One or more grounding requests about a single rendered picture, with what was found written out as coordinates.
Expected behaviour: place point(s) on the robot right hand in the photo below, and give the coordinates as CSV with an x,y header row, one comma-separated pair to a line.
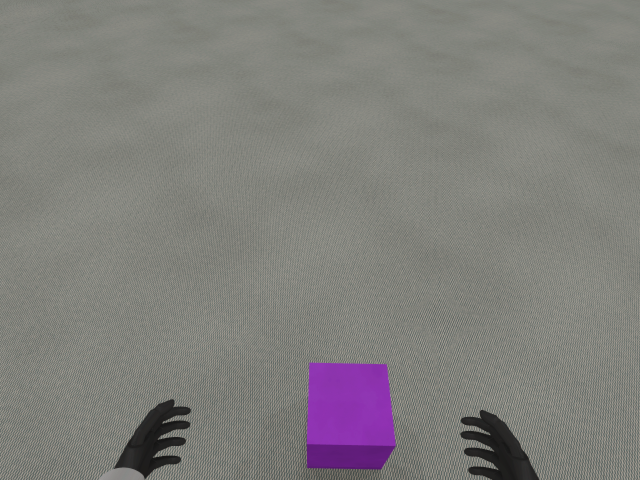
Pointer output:
x,y
508,456

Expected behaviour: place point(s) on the carton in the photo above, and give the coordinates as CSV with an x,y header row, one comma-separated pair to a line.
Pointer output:
x,y
350,422

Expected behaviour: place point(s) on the robot left hand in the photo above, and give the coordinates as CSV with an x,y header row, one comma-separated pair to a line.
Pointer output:
x,y
144,444

